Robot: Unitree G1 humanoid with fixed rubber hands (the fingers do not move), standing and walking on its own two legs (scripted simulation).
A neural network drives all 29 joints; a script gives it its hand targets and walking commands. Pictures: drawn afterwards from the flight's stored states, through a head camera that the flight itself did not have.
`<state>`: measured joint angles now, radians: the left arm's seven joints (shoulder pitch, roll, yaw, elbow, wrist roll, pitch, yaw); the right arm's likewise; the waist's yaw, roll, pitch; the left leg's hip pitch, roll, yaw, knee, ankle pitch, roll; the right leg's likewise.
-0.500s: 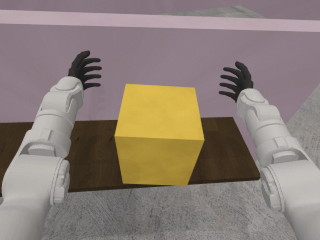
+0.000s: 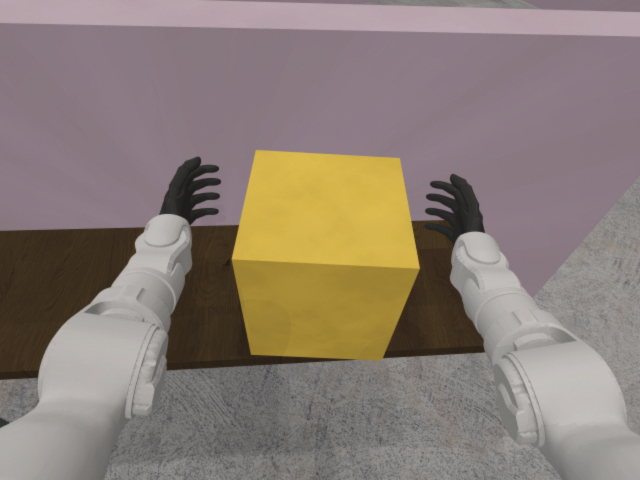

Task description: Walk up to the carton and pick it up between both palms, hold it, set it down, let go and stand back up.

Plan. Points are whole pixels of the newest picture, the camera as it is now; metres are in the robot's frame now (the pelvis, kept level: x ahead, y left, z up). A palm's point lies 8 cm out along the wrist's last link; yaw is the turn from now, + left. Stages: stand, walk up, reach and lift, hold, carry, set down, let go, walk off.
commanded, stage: reach and lift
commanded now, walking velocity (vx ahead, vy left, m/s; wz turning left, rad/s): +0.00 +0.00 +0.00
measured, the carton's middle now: (322, 260) +0.44 -0.01 +0.00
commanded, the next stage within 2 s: none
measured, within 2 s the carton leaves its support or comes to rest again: neither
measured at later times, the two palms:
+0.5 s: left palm (206, 227) +0.45 +0.16 +0.07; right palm (452, 241) +0.43 -0.19 +0.07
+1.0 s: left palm (215, 230) +0.44 +0.14 +0.07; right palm (436, 245) +0.41 -0.16 +0.07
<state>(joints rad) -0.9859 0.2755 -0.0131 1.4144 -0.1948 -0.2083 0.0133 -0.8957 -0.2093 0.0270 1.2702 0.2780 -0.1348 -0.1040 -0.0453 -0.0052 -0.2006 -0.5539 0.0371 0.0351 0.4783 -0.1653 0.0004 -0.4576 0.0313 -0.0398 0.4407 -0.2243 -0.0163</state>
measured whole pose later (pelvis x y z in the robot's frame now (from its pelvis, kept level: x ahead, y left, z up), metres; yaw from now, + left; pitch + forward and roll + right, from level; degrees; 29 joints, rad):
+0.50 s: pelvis +0.00 +0.00 -0.01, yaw +0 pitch +20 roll -1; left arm -1.02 0.21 0.01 1.48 -0.17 -0.34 0.03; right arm -0.93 -0.18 0.05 1.33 0.31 -0.26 -0.11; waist -0.05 0.00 -0.24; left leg -0.71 0.04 0.04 0.56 -0.19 0.00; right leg -0.62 0.03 -0.04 0.53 -0.26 -0.02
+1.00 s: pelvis +0.00 +0.01 +0.00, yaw -1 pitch +14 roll -1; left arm -0.94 0.10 0.30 1.29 0.14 -0.25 0.10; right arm -0.87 -0.05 -0.33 1.21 -0.07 -0.23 -0.13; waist -0.04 -0.02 -0.14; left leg -0.55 0.03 0.06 0.45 -0.15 0.01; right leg -0.45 0.03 -0.02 0.41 -0.20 -0.01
